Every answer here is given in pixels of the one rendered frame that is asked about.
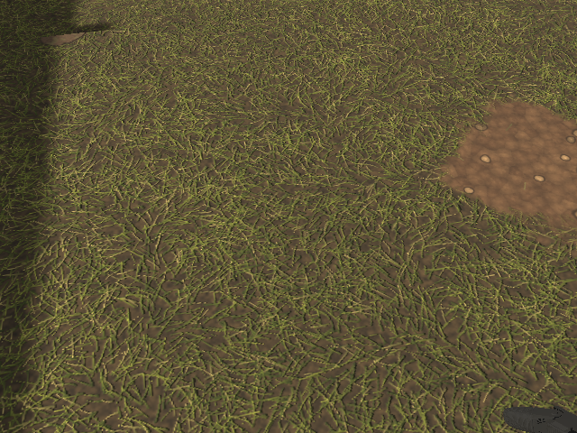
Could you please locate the robot right hand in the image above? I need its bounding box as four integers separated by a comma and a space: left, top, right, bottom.
503, 406, 577, 433

